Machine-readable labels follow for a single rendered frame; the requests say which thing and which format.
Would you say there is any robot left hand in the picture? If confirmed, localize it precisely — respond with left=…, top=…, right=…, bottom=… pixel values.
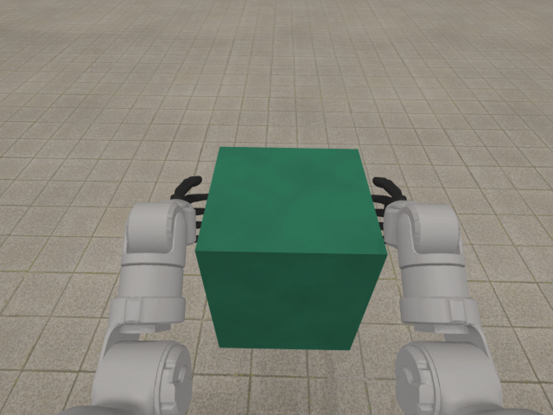
left=170, top=176, right=208, bottom=243

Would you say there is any robot right hand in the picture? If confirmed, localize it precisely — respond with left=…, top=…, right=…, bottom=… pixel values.
left=371, top=177, right=407, bottom=244

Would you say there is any left robot forearm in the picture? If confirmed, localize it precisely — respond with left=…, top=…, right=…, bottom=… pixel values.
left=92, top=199, right=196, bottom=402

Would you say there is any right robot upper arm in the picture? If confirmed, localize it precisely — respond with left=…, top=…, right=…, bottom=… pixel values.
left=395, top=341, right=543, bottom=415

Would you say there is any carton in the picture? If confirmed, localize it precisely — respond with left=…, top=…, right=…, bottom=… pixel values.
left=195, top=147, right=388, bottom=350

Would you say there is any left robot upper arm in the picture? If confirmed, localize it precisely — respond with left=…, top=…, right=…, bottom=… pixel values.
left=55, top=341, right=192, bottom=415

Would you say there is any right robot forearm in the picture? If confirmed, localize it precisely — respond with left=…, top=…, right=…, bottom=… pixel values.
left=384, top=201, right=503, bottom=401

